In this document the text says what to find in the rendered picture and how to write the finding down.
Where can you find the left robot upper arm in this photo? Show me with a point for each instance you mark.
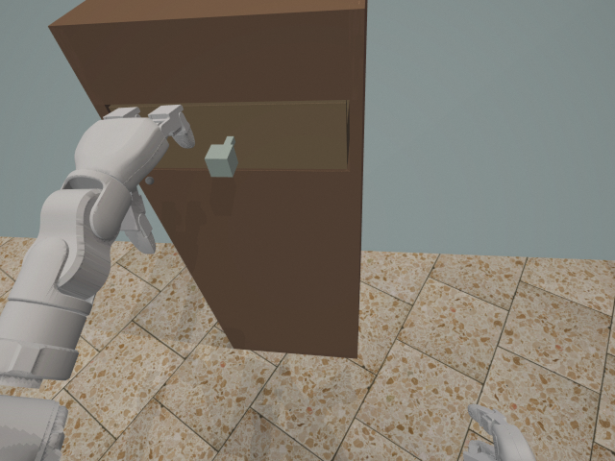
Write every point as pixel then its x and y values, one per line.
pixel 31 429

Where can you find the robot right hand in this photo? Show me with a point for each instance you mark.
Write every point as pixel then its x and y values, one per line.
pixel 509 442

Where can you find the robot left forearm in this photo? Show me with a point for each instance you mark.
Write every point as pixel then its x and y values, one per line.
pixel 61 273

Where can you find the drawer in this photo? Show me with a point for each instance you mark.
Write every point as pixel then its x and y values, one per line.
pixel 268 135

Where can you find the handle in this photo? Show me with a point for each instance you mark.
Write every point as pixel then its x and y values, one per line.
pixel 221 159

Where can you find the cabinet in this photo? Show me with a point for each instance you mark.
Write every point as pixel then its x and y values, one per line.
pixel 275 252

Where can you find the robot left hand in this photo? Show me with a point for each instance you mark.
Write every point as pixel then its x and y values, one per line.
pixel 127 147

